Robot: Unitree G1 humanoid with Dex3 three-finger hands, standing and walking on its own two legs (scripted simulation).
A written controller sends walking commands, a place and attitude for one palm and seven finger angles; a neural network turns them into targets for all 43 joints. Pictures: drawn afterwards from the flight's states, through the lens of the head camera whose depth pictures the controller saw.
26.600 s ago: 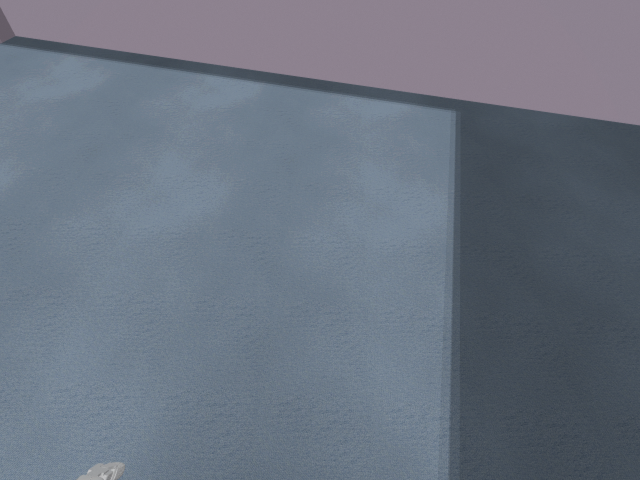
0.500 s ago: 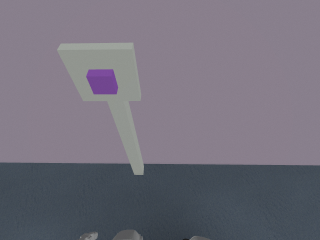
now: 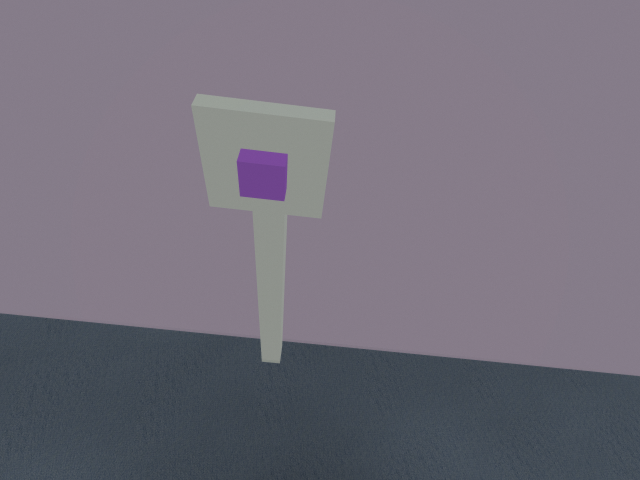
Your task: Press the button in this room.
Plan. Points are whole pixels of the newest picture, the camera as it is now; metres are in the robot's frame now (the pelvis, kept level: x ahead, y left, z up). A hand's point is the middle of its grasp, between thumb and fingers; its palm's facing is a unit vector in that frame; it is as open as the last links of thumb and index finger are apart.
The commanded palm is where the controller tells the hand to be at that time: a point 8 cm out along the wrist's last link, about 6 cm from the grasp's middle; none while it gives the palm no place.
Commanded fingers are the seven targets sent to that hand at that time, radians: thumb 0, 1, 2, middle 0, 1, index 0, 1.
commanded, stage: come to a stop and stand still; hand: left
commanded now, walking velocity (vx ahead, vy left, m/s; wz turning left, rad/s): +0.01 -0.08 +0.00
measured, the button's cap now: (263, 174) +0.52 +0.14 +0.07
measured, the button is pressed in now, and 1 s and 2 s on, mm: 0 0 0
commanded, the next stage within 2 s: look again from close up in 1.10 s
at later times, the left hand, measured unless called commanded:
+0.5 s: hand out of the picture -0.01 +0.10 -0.18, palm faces +0.01 -0.98 -0.22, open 7.2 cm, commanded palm none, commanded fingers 0.00 0.90 0.90 -0.20 -0.30 -0.20 -0.30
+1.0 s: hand out of the picture -0.04 +0.07 -0.18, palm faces +0.06 -0.99 -0.16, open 7.3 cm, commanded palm none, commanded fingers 0.00 0.90 0.90 -0.20 -0.30 -0.20 -0.30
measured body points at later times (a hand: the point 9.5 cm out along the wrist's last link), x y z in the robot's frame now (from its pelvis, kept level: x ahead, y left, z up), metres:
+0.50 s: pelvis -0.02 -0.08 -0.01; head -0.02 -0.09 +0.44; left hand -0.01 +0.15 -0.16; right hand -0.08 -0.28 -0.18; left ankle +0.01 +0.08 -0.75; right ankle -0.06 -0.17 -0.75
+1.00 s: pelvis +0.00 -0.08 -0.01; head +0.01 -0.08 +0.44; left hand -0.04 +0.12 -0.17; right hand +0.01 -0.31 -0.17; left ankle +0.01 +0.08 -0.75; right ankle -0.06 -0.17 -0.75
